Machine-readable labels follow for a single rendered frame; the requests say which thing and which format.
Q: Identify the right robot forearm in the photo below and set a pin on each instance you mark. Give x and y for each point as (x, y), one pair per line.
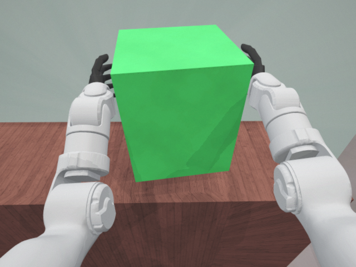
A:
(290, 132)

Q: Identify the right robot upper arm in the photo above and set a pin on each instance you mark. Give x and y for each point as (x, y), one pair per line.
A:
(316, 190)

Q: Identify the robot left hand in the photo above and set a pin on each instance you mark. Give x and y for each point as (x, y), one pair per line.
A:
(98, 70)

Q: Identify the carton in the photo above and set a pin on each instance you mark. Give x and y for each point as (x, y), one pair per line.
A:
(180, 93)

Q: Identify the left robot upper arm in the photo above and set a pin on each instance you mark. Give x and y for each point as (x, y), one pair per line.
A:
(75, 215)

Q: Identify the left robot forearm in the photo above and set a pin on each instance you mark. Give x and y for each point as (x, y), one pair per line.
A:
(88, 132)

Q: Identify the pedestal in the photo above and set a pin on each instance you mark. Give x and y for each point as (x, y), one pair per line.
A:
(220, 219)

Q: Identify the robot right hand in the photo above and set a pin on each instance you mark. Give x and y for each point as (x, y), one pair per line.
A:
(255, 58)

